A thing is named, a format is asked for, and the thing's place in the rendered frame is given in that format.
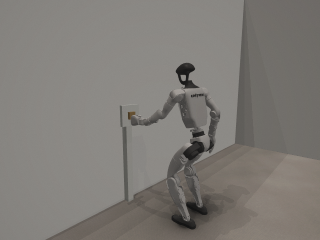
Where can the panel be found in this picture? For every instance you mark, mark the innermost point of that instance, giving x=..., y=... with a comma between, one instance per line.
x=125, y=123

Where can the right robot forearm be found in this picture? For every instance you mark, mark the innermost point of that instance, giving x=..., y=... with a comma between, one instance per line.
x=213, y=126

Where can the robot head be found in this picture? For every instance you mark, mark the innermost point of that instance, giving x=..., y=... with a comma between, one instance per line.
x=186, y=69

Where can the robot left hand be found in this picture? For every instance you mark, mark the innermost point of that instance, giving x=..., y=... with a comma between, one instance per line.
x=134, y=119

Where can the robot right hand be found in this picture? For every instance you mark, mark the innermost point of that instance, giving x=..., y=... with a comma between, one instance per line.
x=213, y=141

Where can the left robot forearm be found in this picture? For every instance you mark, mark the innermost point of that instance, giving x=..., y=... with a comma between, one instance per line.
x=154, y=118

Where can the button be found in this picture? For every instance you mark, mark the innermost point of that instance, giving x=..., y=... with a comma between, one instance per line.
x=130, y=114

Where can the right robot thigh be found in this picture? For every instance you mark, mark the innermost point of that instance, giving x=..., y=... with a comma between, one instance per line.
x=189, y=169

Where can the robot right upper arm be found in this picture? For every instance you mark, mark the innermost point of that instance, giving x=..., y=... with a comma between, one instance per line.
x=215, y=111

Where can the robot left upper arm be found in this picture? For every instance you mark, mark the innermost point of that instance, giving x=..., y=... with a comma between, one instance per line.
x=175, y=96

